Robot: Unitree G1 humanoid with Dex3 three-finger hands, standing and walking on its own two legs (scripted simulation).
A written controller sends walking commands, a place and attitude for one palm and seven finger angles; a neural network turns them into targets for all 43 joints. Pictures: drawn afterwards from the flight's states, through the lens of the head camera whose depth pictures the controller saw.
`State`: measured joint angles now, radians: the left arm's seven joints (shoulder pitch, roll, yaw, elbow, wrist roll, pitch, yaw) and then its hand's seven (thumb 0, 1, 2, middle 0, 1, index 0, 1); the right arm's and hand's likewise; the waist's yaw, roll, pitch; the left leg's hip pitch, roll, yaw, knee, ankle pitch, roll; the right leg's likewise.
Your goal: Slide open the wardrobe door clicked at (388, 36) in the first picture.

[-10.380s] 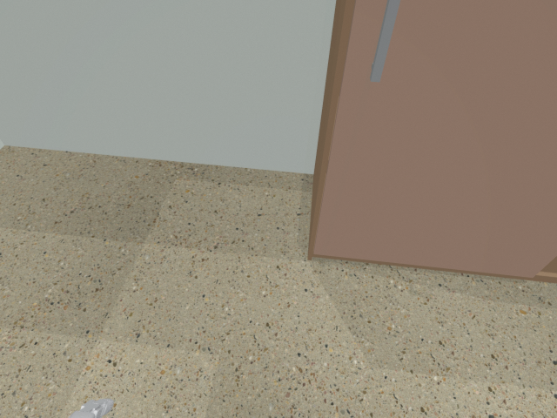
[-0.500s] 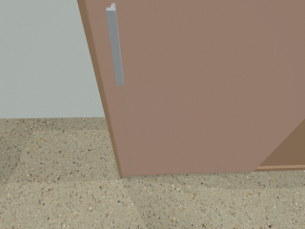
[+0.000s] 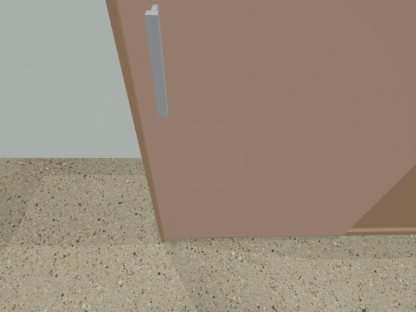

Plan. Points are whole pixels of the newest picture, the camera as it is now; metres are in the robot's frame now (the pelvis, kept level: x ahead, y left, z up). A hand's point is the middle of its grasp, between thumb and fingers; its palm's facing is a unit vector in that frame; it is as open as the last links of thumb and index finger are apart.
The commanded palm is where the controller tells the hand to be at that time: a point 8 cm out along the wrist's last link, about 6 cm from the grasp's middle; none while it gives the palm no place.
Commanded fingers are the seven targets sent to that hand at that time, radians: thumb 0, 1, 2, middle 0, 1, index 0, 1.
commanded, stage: look again from close up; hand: left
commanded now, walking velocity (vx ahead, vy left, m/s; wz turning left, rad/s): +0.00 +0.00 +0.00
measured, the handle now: (159, 65) +0.54 +0.15 +0.21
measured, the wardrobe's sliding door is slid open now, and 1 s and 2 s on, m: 0.00 0.00 0.00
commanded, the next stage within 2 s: none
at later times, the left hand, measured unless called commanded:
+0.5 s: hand out of the picture +0.01 +0.20 -0.17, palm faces +0.00 -0.97 -0.24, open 7.4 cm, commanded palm none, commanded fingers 0.00 0.90 0.90 -0.20 -0.30 -0.20 -0.30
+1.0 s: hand out of the picture +0.01 +0.18 -0.17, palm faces +0.01 -0.97 -0.24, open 7.4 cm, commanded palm none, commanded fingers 0.00 0.90 0.90 -0.20 -0.30 -0.20 -0.30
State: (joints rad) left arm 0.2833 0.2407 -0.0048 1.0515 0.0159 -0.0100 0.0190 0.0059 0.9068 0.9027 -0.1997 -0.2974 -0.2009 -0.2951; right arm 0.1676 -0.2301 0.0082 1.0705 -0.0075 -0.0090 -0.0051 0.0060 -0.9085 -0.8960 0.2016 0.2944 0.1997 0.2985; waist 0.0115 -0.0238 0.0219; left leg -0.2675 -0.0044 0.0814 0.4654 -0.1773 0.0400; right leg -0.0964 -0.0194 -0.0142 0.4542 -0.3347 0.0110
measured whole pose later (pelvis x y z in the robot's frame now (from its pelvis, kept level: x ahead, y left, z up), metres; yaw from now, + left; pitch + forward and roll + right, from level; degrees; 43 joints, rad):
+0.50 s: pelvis +0.00 -0.01 +0.00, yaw +0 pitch -2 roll +0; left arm 0.27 0.24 -0.01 1.08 0.01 -0.01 0.02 0.01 0.91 0.90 -0.20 -0.30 -0.20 -0.30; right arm 0.18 -0.23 0.01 1.12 -0.01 -0.01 0.00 0.01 -0.91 -0.90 0.20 0.29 0.20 0.30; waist 0.01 -0.02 0.02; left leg -0.24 0.00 0.08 0.42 -0.15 0.03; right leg -0.08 -0.01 -0.02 0.42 -0.32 0.00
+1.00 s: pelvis +0.00 -0.02 +0.00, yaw +0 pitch -2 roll +0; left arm 0.28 0.23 -0.01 1.09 0.01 -0.02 0.02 0.01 0.91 0.90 -0.20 -0.30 -0.20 -0.30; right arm 0.18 -0.23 0.01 1.13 -0.01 -0.01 -0.01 0.01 -0.91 -0.90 0.20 0.29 0.20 0.30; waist 0.01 -0.01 0.02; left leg -0.23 0.02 0.07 0.40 -0.14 0.01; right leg -0.07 0.01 -0.02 0.40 -0.31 -0.02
